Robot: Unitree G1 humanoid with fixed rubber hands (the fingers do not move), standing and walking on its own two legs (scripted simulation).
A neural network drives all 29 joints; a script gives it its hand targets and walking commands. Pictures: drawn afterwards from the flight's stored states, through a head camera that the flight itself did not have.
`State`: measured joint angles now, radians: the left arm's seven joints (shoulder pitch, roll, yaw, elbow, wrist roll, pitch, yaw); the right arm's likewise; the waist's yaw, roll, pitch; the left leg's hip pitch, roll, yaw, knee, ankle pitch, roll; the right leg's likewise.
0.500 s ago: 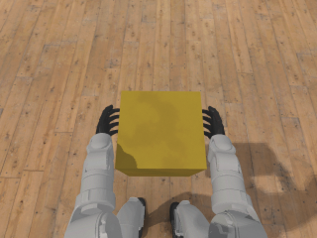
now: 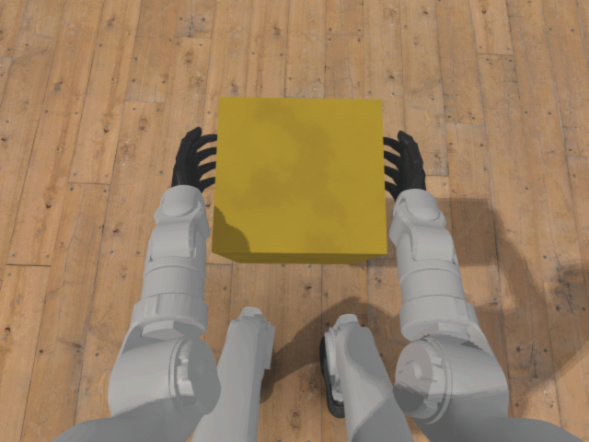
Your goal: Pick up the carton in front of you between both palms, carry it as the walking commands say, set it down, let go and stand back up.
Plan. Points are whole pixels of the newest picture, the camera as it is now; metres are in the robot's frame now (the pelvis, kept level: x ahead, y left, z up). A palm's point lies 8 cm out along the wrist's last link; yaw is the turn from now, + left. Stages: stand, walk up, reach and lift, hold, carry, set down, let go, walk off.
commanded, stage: set down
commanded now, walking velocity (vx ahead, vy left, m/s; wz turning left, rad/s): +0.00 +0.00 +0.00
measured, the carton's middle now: (297, 196) +0.45 +0.02 -0.15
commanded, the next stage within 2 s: none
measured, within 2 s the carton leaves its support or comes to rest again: rests again in 1.40 s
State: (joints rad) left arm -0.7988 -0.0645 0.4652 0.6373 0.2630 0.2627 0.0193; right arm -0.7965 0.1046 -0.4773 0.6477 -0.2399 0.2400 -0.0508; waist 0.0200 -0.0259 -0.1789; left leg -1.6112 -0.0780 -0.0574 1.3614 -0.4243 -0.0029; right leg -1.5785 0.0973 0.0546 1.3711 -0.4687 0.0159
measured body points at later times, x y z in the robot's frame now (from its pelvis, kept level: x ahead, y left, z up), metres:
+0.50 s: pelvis -0.03 +0.00 -0.13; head +0.28 +0.02 +0.20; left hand +0.47 +0.19 -0.24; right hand +0.49 -0.12 -0.24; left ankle +0.08 +0.11 -0.57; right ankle +0.07 -0.12 -0.57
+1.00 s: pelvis -0.03 +0.00 -0.22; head +0.33 +0.01 +0.05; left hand +0.50 +0.19 -0.38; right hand +0.52 -0.11 -0.38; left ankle +0.08 +0.11 -0.57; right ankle +0.07 -0.12 -0.57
